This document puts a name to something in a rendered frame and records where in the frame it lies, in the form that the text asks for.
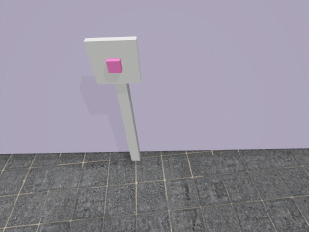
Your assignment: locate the panel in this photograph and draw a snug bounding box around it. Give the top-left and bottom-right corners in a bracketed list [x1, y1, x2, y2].
[83, 36, 142, 161]

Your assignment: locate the button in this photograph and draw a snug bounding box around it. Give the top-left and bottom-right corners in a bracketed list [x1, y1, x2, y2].
[106, 58, 122, 73]

